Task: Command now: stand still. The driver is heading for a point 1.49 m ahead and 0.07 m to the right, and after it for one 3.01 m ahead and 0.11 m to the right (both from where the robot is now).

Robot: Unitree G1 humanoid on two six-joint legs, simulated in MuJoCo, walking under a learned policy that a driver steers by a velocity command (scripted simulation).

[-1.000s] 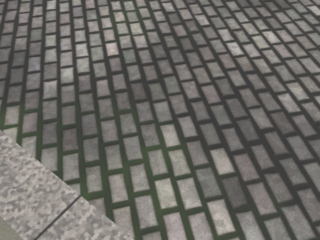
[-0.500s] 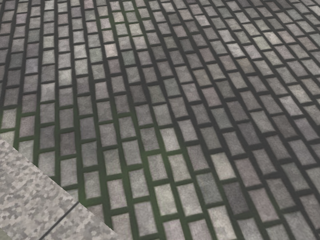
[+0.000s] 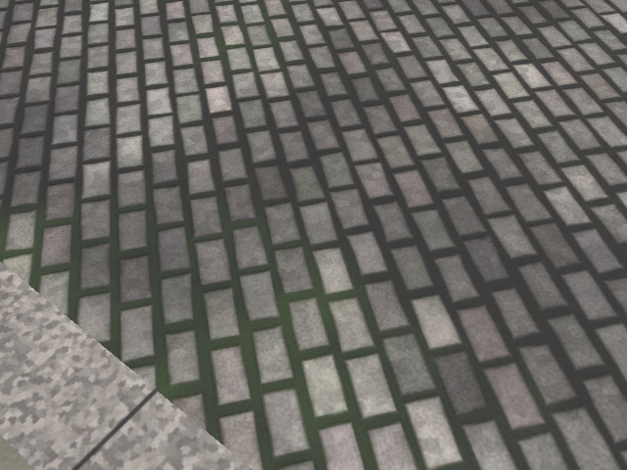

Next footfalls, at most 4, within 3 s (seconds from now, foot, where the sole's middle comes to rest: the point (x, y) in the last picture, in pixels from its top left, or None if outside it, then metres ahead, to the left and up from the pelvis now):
1.74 left None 0.12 0.13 -0.77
2.24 right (347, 461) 0.52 -0.04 -0.77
2.76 left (241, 351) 0.78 0.20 -0.77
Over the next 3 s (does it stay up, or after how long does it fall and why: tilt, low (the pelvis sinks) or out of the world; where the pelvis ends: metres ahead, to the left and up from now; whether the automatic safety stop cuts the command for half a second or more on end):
stays up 0.66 0.12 0.00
